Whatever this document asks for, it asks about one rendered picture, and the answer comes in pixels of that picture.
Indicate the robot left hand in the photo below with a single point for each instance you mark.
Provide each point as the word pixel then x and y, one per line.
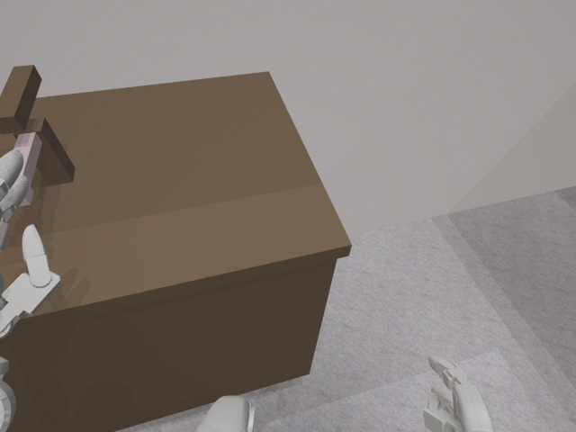
pixel 29 291

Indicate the counter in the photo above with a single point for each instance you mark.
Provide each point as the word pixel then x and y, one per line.
pixel 195 245

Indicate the tap lever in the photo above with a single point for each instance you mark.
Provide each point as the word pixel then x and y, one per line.
pixel 29 144

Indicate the robot right hand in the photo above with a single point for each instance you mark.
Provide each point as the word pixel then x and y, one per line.
pixel 465 411

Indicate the left robot thigh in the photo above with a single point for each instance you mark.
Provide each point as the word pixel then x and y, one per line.
pixel 229 414

